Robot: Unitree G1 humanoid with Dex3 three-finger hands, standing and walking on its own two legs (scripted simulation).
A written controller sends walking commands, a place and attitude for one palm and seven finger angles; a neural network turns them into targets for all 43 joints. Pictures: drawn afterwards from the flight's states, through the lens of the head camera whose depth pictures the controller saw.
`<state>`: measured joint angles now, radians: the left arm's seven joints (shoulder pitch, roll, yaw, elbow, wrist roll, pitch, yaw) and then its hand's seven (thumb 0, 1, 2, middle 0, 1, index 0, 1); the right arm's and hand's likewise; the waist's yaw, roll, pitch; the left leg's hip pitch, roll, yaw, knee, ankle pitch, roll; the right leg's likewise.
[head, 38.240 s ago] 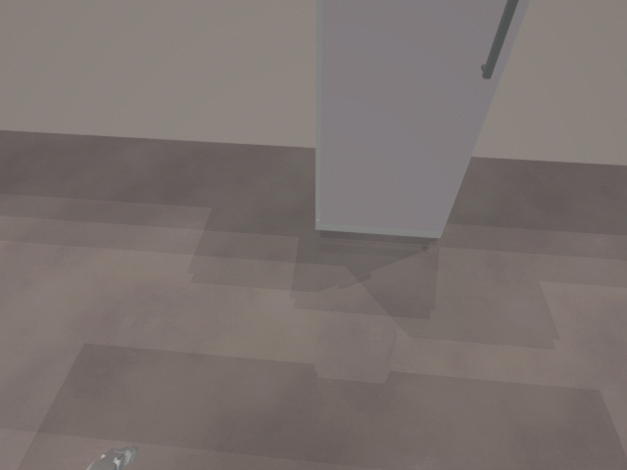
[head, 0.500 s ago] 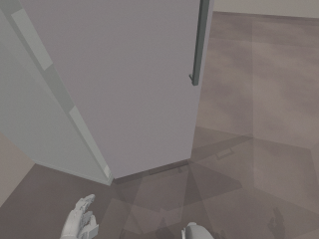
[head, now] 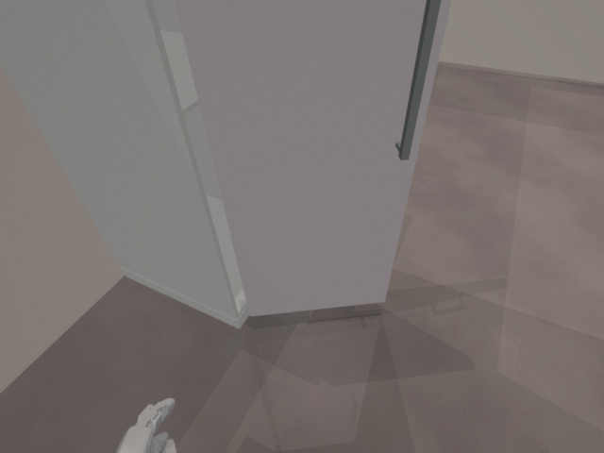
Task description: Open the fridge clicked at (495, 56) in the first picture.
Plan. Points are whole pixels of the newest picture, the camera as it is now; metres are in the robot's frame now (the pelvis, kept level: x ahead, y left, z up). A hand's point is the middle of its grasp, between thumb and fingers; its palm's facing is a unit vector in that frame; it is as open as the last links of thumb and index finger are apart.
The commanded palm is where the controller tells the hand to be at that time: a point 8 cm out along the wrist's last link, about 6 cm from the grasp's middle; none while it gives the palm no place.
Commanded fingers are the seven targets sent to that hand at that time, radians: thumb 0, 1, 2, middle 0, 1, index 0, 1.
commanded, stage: stop stepping back and stand still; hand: right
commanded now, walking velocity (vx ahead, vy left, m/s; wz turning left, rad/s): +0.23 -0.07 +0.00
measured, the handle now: (415, 77) +0.78 -0.19 +0.18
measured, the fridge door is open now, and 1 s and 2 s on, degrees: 57 57 57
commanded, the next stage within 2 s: let the arm hang, fingers relaxed in 0.48 s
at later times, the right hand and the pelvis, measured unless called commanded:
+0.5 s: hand out of the picture +0.16 -0.27 +0.18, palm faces +0.47 +0.72 -0.50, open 7.4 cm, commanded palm +0.11 -0.30 +0.18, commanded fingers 0.00 -0.90 -0.90 0.20 0.30 0.20 0.30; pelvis -0.03 +0.00 -0.01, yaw -1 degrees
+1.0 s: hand out of the picture +0.00 -0.21 -0.18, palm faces +0.08 +0.98 -0.19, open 7.0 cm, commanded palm none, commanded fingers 0.00 -0.90 -0.90 0.20 0.30 0.20 0.30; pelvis -0.01 -0.01 +0.00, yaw -5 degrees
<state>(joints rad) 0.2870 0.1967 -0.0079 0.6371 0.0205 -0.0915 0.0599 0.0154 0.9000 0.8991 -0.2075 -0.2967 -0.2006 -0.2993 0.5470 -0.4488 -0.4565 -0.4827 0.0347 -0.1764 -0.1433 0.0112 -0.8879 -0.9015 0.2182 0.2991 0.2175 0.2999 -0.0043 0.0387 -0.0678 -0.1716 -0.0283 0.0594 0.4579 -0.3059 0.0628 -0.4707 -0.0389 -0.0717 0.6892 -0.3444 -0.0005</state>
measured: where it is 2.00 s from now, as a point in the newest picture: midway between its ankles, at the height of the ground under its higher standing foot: outside the picture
